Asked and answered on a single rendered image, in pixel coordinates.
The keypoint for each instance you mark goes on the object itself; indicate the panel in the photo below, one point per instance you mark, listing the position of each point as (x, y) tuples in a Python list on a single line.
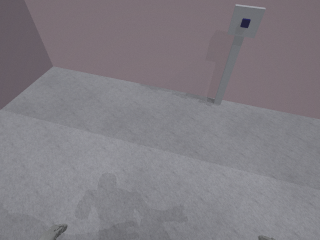
[(255, 14)]

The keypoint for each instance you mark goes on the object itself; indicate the left robot hand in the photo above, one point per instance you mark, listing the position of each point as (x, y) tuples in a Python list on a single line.
[(53, 232)]

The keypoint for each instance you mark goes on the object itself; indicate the button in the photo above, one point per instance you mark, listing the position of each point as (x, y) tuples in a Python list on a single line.
[(245, 23)]

